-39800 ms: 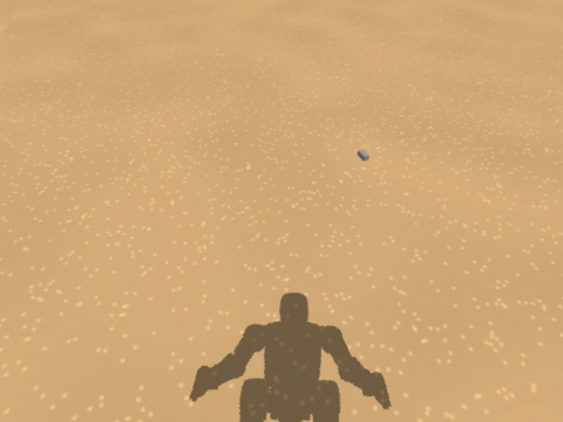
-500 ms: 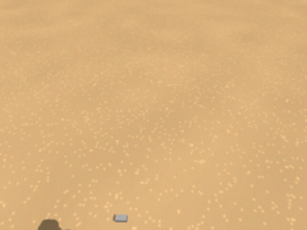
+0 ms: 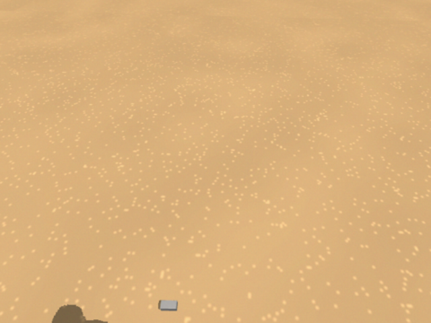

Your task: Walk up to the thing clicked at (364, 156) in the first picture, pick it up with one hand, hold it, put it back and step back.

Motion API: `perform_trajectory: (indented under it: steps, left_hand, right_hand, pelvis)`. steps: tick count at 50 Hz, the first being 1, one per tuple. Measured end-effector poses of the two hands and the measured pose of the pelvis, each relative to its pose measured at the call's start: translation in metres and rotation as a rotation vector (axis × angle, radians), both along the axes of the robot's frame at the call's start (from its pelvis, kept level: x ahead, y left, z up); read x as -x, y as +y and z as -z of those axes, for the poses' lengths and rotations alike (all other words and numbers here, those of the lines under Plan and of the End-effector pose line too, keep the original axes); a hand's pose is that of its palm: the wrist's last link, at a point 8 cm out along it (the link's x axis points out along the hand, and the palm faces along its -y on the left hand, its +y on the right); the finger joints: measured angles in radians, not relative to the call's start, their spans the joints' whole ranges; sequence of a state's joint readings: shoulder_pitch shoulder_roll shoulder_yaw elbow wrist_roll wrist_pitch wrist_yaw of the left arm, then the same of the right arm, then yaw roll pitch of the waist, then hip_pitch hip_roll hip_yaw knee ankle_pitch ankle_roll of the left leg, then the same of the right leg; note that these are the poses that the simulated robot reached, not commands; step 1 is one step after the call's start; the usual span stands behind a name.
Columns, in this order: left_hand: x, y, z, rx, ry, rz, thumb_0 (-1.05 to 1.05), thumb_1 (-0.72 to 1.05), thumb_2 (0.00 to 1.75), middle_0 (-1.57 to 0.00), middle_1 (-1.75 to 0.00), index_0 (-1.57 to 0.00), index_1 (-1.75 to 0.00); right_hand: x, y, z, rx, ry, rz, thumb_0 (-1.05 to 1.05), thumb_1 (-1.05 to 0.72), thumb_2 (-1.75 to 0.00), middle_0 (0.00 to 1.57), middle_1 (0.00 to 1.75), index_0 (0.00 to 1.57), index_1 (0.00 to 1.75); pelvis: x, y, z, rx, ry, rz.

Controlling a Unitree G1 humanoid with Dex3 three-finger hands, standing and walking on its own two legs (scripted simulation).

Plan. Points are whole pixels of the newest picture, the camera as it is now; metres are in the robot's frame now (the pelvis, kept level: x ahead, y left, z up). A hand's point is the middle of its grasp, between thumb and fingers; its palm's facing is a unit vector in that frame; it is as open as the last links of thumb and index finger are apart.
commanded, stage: stand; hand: left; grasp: from above
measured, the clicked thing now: (169, 305) +0.38 +0.22 -0.77
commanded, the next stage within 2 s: step back in 0.28 s
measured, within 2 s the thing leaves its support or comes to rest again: neither
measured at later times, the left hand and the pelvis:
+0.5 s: hand out of the picture +0.08 +0.29 -0.17, palm faces -0.01 -0.92 -0.38, open 7.4 cm; pelvis -0.03 +0.02 -0.02, yaw +0 degrees
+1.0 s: hand out of the picture -0.02 +0.30 -0.18, palm faces -0.11 -0.92 -0.38, open 7.4 cm; pelvis -0.13 +0.04 -0.03, yaw -6 degrees
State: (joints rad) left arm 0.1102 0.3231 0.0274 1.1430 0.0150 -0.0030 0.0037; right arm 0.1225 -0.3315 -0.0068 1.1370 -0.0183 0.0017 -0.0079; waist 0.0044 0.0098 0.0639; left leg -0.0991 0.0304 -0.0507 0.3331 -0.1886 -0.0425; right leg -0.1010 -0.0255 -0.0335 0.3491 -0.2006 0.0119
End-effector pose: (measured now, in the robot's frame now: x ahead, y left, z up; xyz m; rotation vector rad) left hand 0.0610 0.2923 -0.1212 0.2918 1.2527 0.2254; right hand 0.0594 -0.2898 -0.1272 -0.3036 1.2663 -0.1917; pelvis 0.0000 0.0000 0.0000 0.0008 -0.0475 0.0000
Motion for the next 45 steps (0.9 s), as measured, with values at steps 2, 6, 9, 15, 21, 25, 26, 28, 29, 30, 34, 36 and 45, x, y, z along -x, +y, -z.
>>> perform_trajectory:
  steps: [2, 6, 9, 15, 21, 25, 26, 28, 29, 30, 34, 36, 45]
  left_hand:
    - [-0.002, 0.0, -0.001, 0.0, -0.005, 0.002, 0.0, 0.91, 0.9, -0.2, -0.3, -0.2, -0.3]
    - [-0.005, -0.001, -0.001, -0.001, -0.014, 0.009, 0.0, 0.91, 0.9, -0.2, -0.3, -0.2, -0.3]
    - [-0.007, -0.002, -0.002, -0.001, -0.018, 0.013, 0.0, 0.91, 0.9, -0.2, -0.3, -0.2, -0.3]
    - [-0.01, -0.002, -0.003, -0.002, -0.028, 0.012, 0.0, 0.91, 0.9, -0.2, -0.3, -0.2, -0.3]
    - [-0.008, 0.015, 0.001, -0.028, -0.04, 0.006, 0.0, 0.9, 0.9, -0.2, -0.3, -0.2, -0.3]
    - [-0.013, 0.035, 0.006, -0.047, -0.059, 0.042, 0.0, 0.9, 0.9, -0.2, -0.3, -0.2, -0.3]
    - [-0.016, 0.041, 0.009, -0.049, -0.07, 0.049, 0.0, 0.9, 0.9, -0.2, -0.3, -0.2, -0.3]
    - [-0.022, 0.053, 0.017, -0.045, -0.097, 0.058, 0.0, 0.9, 0.9, -0.2, -0.3, -0.2, -0.3]
    - [-0.024, 0.058, 0.02, -0.043, -0.11, 0.055, 0.0, 0.9, 0.9, -0.2, -0.3, -0.2, -0.3]
    - [-0.025, 0.062, 0.022, -0.043, -0.118, 0.053, 0.0, 0.9, 0.9, -0.2, -0.3, -0.2, -0.3]
    - [-0.019, 0.065, 0.021, -0.033, -0.115, 0.059, 0.0, 0.91, 0.9, -0.2, -0.3, -0.2, -0.3]
    - [-0.01, 0.065, 0.02, -0.023, -0.105, 0.072, 0.0, 0.91, 0.9, -0.2, -0.3, -0.2, -0.3]
    - [0.046, 0.062, 0.021, -0.026, -0.023, 0.121, 0.0, 0.91, 0.9, -0.2, -0.3, -0.2, -0.3]
  right_hand:
    - [-0.002, 0.0, 0.0, -0.001, -0.006, -0.001, 0.01, -0.91, -0.9, 0.21, 0.3, 0.21, 0.3]
    - [-0.004, -0.001, -0.001, -0.002, -0.017, -0.002, 0.01, -0.91, -0.9, 0.21, 0.3, 0.21, 0.3]
    - [-0.005, -0.001, -0.001, -0.003, -0.021, -0.002, 0.01, -0.91, -0.9, 0.21, 0.3, 0.21, 0.3]
    - [-0.005, -0.004, -0.001, -0.005, -0.02, 0.0, 0.01, -0.91, -0.9, 0.21, 0.3, 0.21, 0.3]
    - [-0.002, -0.01, 0.001, 0.022, -0.031, 0.01, 0.01, -0.91, -0.9, 0.21, 0.3, 0.21, 0.3]
    - [0.011, -0.007, -0.001, 0.058, -0.027, 0.015, 0.01, -0.91, -0.9, 0.2, 0.3, 0.21, 0.3]
    - [0.016, -0.005, -0.001, 0.07, -0.024, 0.015, 0.01, -0.91, -0.9, 0.2, 0.3, 0.21, 0.3]
    - [0.028, 0.0, 0.001, 0.099, -0.012, 0.007, 0.0, -0.91, -0.9, 0.2, 0.3, 0.21, 0.3]
    - [0.035, 0.004, 0.0, 0.109, 0.001, 0.002, 0.0, -0.91, -0.9, 0.2, 0.3, 0.21, 0.3]
    - [0.042, 0.009, -0.001, 0.111, 0.014, -0.002, 0.0, -0.91, -0.9, 0.2, 0.3, 0.21, 0.3]
    - [0.065, 0.025, -0.011, 0.111, 0.037, 0.004, 0.01, -0.91, -0.9, 0.21, 0.3, 0.21, 0.3]
    - [0.072, 0.031, -0.014, 0.113, 0.028, 0.013, 0.01, -0.91, -0.9, 0.21, 0.3, 0.21, 0.3]
    - [0.093, 0.039, -0.008, 0.083, -0.09, 0.036, 0.01, -0.9, -0.9, 0.21, 0.3, 0.21, 0.3]
  pelvis:
    - [0.0, 0.0, 0.0, 0.0, -0.001, 0.0]
    - [0.0, -0.001, 0.0, -0.001, 0.0, 0.002]
    - [0.0, -0.002, 0.0, -0.001, 0.0, 0.003]
    - [0.0, -0.003, 0.0, 0.001, 0.005, 0.003]
    - [0.021, 0.005, 0.008, 0.003, 0.01, 0.004]
    - [0.033, 0.021, 0.016, -0.004, 0.019, 0.005]
    - [0.035, 0.026, 0.018, -0.001, 0.021, 0.002]
    - [0.041, 0.037, 0.026, 0.01, 0.025, -0.005]
    - [0.046, 0.04, 0.028, 0.003, 0.021, -0.002]
    - [0.05, 0.043, 0.028, 0.002, 0.017, 0.002]
    - [0.063, 0.049, 0.019, 0.021, 0.02, 0.006]
    - [0.069, 0.052, 0.016, 0.024, 0.022, 0.019]
    - [0.106, 0.055, 0.018, 0.013, 0.013, 0.079]
